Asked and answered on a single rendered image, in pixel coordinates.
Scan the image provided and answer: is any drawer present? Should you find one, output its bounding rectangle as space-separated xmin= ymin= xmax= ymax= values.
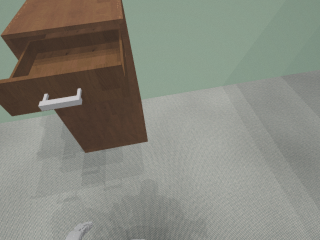
xmin=0 ymin=28 xmax=130 ymax=116

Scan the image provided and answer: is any cabinet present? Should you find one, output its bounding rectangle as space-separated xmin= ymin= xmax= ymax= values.
xmin=0 ymin=0 xmax=148 ymax=153

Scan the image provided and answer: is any robot left hand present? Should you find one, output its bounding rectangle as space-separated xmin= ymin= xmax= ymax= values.
xmin=65 ymin=221 xmax=93 ymax=240

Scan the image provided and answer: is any handle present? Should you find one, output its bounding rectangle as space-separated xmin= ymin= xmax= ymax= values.
xmin=38 ymin=88 xmax=82 ymax=111

